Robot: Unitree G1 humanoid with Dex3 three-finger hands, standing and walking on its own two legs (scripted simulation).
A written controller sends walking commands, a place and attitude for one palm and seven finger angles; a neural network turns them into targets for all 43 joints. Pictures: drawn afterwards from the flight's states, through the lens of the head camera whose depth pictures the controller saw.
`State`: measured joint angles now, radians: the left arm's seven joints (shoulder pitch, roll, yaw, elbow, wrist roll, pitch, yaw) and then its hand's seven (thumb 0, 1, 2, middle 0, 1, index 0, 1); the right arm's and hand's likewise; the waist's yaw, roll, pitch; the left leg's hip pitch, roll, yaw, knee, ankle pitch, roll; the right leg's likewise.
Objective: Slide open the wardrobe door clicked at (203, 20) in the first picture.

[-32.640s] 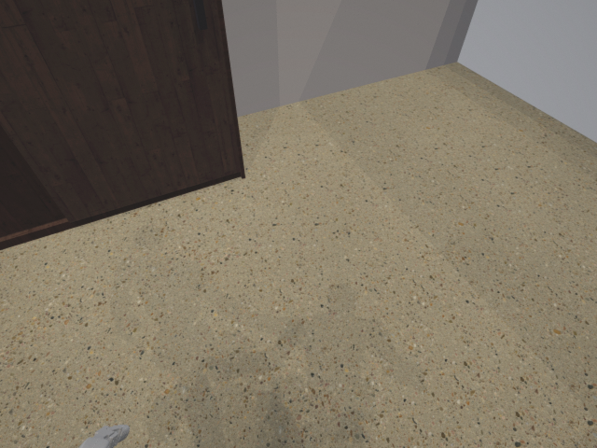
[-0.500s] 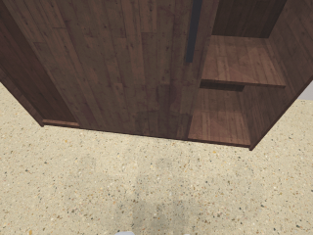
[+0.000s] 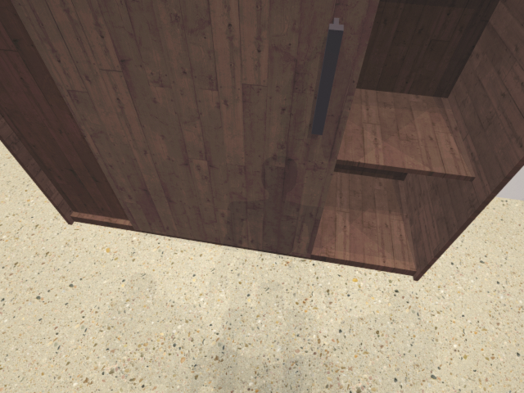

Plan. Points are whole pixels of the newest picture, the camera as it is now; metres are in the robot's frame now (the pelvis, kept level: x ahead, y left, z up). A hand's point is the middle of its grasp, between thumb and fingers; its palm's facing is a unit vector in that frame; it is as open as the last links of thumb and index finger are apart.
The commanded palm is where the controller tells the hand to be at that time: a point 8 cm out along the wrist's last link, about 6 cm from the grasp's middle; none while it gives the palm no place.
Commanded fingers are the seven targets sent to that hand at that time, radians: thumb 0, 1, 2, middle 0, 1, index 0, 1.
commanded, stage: let the arm hang, fingers relaxed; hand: right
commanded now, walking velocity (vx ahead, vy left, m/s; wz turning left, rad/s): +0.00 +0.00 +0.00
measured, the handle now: (325, 80) +0.71 -0.09 +0.10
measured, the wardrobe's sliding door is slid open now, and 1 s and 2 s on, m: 0.44 0.44 0.44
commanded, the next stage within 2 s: look to check the result in 0.20 s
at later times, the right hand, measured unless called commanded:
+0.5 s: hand out of the picture +0.01 -0.17 -0.18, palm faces -0.01 +0.98 -0.18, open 7.3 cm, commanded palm none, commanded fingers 0.00 -0.90 -0.90 0.20 0.30 0.20 0.30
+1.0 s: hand out of the picture +0.02 -0.17 -0.18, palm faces -0.01 +0.98 -0.18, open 7.3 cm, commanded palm none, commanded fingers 0.00 -0.90 -0.90 0.20 0.30 0.20 0.30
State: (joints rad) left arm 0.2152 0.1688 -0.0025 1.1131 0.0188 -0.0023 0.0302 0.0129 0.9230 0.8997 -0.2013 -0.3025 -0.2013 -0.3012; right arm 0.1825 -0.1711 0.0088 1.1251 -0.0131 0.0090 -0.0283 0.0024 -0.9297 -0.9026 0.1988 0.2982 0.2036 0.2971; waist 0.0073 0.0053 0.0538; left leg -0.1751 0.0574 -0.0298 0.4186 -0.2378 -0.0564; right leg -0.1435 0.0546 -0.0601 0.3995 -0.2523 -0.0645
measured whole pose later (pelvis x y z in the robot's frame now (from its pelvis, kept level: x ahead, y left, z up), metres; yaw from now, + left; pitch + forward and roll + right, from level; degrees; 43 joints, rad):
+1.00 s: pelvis +0.00 +0.01 +0.00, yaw +0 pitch -1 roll +0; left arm 0.23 0.16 0.00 1.14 0.02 -0.01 0.03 0.01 0.91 0.90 -0.20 -0.30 -0.20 -0.30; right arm 0.21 -0.17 0.01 1.14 -0.01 0.00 -0.02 0.00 -0.91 -0.90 0.20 0.30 0.20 0.30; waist 0.01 0.01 0.06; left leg -0.15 0.04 -0.03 0.39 -0.22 -0.05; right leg -0.12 0.04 -0.06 0.38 -0.24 -0.05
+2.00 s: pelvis -0.01 +0.01 +0.01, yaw -1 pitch -1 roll +0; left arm 0.12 0.29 0.01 1.13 0.02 -0.01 0.01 0.01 0.90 0.90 -0.20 -0.30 -0.20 -0.30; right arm 0.12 -0.30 0.00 1.13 -0.01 -0.02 0.00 0.00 -0.91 -0.90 0.20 0.30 0.20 0.30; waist 0.01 0.02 0.06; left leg -0.12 0.04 -0.01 0.32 -0.18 -0.04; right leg -0.11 0.04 -0.04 0.32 -0.20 -0.05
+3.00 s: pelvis +0.00 +0.03 +0.01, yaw -1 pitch -1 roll +0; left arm 0.09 0.32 0.00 1.13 0.02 -0.01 0.01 0.01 0.90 0.90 -0.20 -0.30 -0.20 -0.30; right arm 0.09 -0.32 0.00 1.13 -0.01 -0.02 0.00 0.00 -0.91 -0.90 0.20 0.30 0.21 0.30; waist 0.01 0.01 0.06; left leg -0.10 0.02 0.01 0.29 -0.18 -0.01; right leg -0.08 0.01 -0.03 0.28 -0.19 -0.02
